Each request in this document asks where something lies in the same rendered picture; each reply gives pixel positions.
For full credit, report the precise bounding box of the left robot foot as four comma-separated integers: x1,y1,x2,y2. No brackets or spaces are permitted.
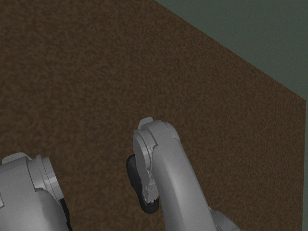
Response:
60,198,73,231

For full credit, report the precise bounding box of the right robot foot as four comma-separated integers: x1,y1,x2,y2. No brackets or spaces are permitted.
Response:
126,154,159,214

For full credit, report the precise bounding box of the right robot hand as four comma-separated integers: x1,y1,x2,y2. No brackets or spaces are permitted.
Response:
209,207,241,231

